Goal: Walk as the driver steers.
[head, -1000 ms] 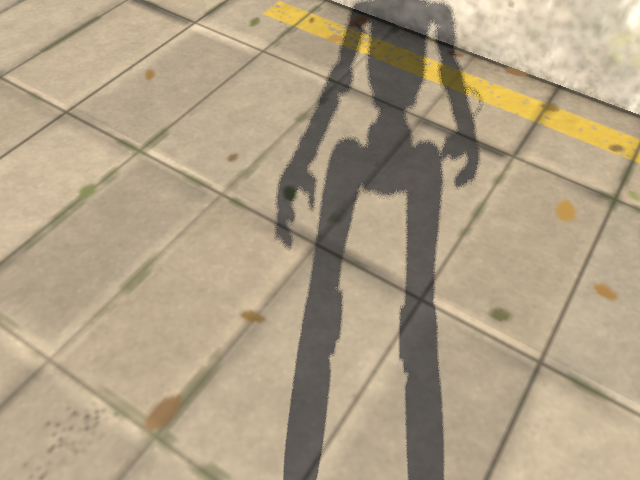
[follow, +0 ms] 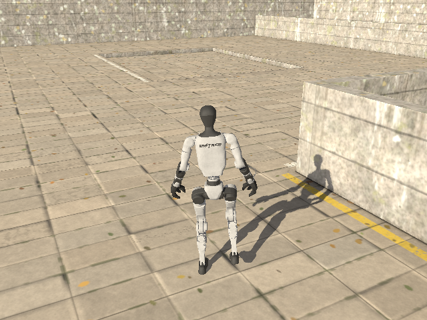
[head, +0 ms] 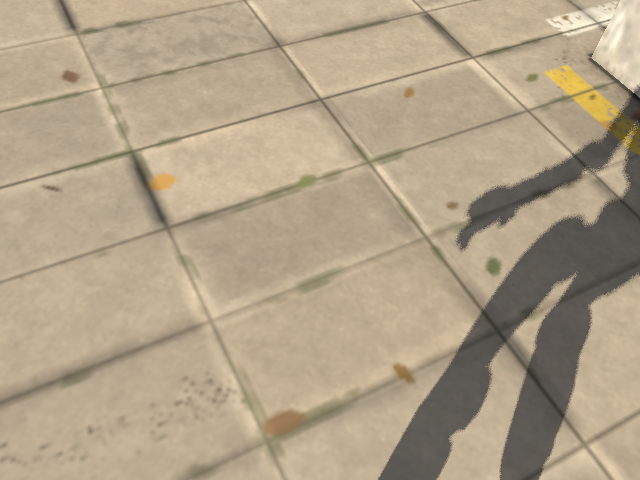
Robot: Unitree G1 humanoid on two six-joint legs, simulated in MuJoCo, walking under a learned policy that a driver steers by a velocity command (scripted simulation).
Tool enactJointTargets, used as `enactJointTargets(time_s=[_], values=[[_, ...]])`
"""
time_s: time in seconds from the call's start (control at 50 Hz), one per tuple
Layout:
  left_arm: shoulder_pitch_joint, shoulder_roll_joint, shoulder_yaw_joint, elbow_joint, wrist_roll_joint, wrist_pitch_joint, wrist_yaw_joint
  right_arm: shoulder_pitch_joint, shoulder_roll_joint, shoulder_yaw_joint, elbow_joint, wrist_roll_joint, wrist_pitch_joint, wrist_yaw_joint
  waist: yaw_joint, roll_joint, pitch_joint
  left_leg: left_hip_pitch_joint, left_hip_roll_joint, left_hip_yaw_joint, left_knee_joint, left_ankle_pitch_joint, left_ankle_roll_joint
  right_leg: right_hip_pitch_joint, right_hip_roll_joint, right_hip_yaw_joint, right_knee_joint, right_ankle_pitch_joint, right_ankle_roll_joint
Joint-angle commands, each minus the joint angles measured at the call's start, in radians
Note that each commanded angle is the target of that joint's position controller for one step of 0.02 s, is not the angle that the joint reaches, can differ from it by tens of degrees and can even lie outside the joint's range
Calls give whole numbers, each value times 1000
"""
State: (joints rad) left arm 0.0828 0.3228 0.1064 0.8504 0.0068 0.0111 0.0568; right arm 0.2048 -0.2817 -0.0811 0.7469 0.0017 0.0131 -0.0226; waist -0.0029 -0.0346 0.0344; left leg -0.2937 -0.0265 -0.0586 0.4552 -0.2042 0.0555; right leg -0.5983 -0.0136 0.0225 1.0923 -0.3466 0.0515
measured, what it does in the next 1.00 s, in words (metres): steps on the spot, turning left: right foot, then left foot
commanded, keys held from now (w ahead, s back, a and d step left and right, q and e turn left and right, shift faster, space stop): q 0.62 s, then w+q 0.32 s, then w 0.06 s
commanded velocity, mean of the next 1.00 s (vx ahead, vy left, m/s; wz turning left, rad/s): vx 0.10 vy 0.00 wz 0.59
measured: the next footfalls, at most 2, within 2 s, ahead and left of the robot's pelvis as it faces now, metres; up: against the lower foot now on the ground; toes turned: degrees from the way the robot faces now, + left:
right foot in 0.32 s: +0.09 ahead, -0.14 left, +0.00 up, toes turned +16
left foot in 0.74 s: -0.01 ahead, +0.12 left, +0.00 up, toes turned +28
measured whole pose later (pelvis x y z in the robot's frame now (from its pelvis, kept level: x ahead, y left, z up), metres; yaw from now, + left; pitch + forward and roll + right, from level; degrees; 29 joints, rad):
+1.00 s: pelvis +0.06 +0.07 +0.01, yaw +35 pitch +2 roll -3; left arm 0.10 0.34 0.09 0.74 0.00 -0.08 -0.03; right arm 0.42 -0.26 -0.04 0.67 0.01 -0.04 -0.01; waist -0.04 -0.04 0.01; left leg -0.08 -0.03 -0.11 0.32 -0.26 0.06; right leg -0.61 -0.04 0.04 0.79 -0.07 0.04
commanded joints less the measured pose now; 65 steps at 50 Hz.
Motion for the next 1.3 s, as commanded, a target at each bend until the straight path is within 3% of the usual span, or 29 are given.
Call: enactJointTargets(time_s=[0.02,0.12,0.2,0.28,0.3,0.32,0.34,0.36,0.38,0.42,0.48,0.62,0.66,0.7,0.72,0.74,0.76,0.78,0.8,0.84,0.88,1.0,1.12,1.18,1.22,1.24,1.26,1.28,1.3], values=[[-23,65,14,-72,-4,-19,2,-18,-162,-35,-71,6,-17,-15,8,165,-118,187,223,-265,-131,248,160,-79,-2,53,-66,49,11],[-56,57,3,-95,-7,-28,-14,-18,-195,-46,-88,7,-7,-18,-15,186,-100,156,206,-334,-118,152,169,16,21,69,-285,36,30],[-40,70,2,-104,-15,-44,-30,-38,-201,-47,-109,8,4,-10,-17,192,-117,139,198,-409,-78,256,179,122,48,73,-389,-12,21],[47,79,5,-93,-19,-62,-49,-87,-193,-42,-137,25,21,-15,38,190,-141,135,143,-447,-2,337,124,309,54,53,-682,132,-12],[81,108,15,-84,-13,-62,-49,-82,-171,-35,-145,26,25,-20,44,160,-153,66,102,-419,43,227,78,427,-11,80,-755,256,-36],[93,174,27,-92,5,-54,-43,-29,-112,-20,-148,15,25,-18,6,-40,-189,-71,-3,-286,242,-85,20,564,-218,253,-762,421,-113],[82,216,31,-92,36,-43,-44,-7,-132,-30,-177,23,15,-15,-25,-272,-137,-288,-139,-121,419,-464,-33,562,-383,482,-779,617,-296],[47,161,18,-121,30,-45,-41,14,-219,-54,-159,6,6,-10,-19,-186,-129,-318,-54,-122,635,-452,-75,528,-432,473,-776,625,-357],[2,109,4,-139,22,-44,-34,22,-244,-68,-137,16,9,-5,-30,-119,-113,-313,-35,-111,709,-378,-91,503,-363,357,-760,586,-316],[-38,83,-6,-152,0,-37,-27,32,-200,-63,-115,15,32,-9,-29,-87,-72,-344,-18,-86,779,-266,-126,491,-268,217,-751,506,-252],[11,99,-6,-147,5,-21,-14,-28,-136,-41,-158,28,37,1,10,-118,-58,-352,6,-10,695,-192,-153,510,-230,107,-775,516,-262],[27,174,22,-161,-8,-4,-29,-65,-121,-24,-220,19,37,29,42,-153,-98,-153,59,93,349,-177,-131,512,-287,16,-763,523,-267],[49,186,27,-156,-26,-9,-39,-55,-126,-27,-226,24,43,37,42,-148,-99,-97,53,118,256,-157,-95,490,-303,16,-773,303,-247],[34,177,23,-150,-46,-15,-47,15,-121,-33,-203,27,41,46,-8,-130,-87,51,28,155,93,-81,-40,395,-290,-11,-739,52,-203],[47,133,11,-141,-41,-19,-51,100,-138,-47,-164,31,37,42,-35,-87,-100,194,-1,158,48,-89,-10,302,-255,-56,-652,-54,-168],[43,58,-11,-144,-18,-24,-60,222,-189,-69,-128,38,28,32,-78,84,-117,366,91,-12,-33,-135,45,135,-181,-154,-380,-151,-100],[-15,-4,-34,-226,18,-39,-67,258,-328,-86,-159,26,6,26,-63,371,-101,466,360,-541,-125,-209,218,-226,-18,-158,-17,-346,-28],[-103,73,-14,-255,-20,-66,-66,261,-281,-71,-169,3,-34,43,-120,263,-97,386,416,-696,-251,-379,318,-319,-7,25,87,-307,-45],[-115,123,1,-259,-48,-81,-73,211,-227,-50,-166,0,-56,44,-84,230,-15,336,388,-626,-280,-464,280,-332,-48,50,86,-203,-74],[-60,139,11,-214,-18,-95,-73,126,-169,-25,-176,12,-63,33,-33,176,30,262,296,-455,-272,-362,203,-264,-82,45,-5,-12,-74],[-44,120,10,-200,-2,-106,-78,113,-165,-18,-183,2,-63,17,-16,172,18,228,235,-356,-289,-195,179,-180,-65,28,-86,135,-50],[-121,51,-20,-200,-9,-114,-90,189,-172,-20,-131,10,-72,-4,-55,160,14,214,183,-207,-273,43,144,-71,-13,6,-422,370,3],[-217,57,-33,-244,-21,-131,-116,259,-180,-22,-64,22,-65,1,-98,156,68,271,237,-233,-229,137,144,-46,-5,-10,-562,350,-39],[-155,85,-22,-239,-21,-138,-117,245,-191,-26,-51,21,-55,-2,-57,192,41,317,256,-237,-162,370,121,58,21,-42,-590,267,-84],[49,139,7,-193,-14,-137,-101,220,-174,-16,-55,15,-50,-3,53,181,-114,276,181,-160,91,706,77,377,46,-75,-615,300,-147],[242,188,17,-171,1,-135,-92,209,-134,2,-78,-2,-50,-4,135,106,-276,85,129,-138,375,516,42,699,-116,106,-569,288,-224],[347,258,35,-129,8,-129,-97,344,-26,30,-88,15,-67,-1,73,-238,-433,-287,-60,-87,765,-208,-39,1032,-365,622,-674,44,-386],[337,156,9,-126,-21,-131,-101,293,-117,18,-77,33,-82,1,104,-192,-375,-411,-42,-166,878,-350,-41,999,-374,759,-802,-111,-376],[271,114,-5,-129,-22,-124,-93,179,-166,2,-96,49,-89,8,107,-119,-204,-474,13,-135,897,-279,-35,863,-344,589,-811,-94,-335]])
Keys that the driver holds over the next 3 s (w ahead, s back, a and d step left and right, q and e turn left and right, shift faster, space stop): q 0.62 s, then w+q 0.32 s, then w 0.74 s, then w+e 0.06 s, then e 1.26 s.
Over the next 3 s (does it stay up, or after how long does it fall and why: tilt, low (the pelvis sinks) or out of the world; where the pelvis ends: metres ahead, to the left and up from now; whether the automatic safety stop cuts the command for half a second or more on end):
stays up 0.57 0.45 -0.01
